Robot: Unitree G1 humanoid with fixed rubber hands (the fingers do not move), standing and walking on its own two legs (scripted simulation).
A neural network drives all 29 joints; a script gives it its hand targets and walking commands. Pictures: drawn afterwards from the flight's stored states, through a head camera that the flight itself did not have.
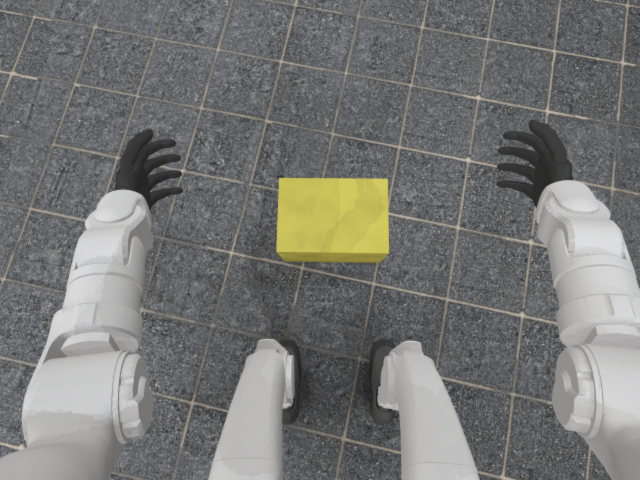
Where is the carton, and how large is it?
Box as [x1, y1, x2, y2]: [276, 178, 388, 262]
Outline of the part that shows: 279,178 276,251 285,261 379,262 388,253 387,179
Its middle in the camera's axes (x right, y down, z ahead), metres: +0.03 -0.05 +0.99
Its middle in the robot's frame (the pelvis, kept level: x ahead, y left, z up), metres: +0.52 +0.01 -0.59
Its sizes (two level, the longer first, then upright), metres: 0.259 0.179 0.174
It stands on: the floor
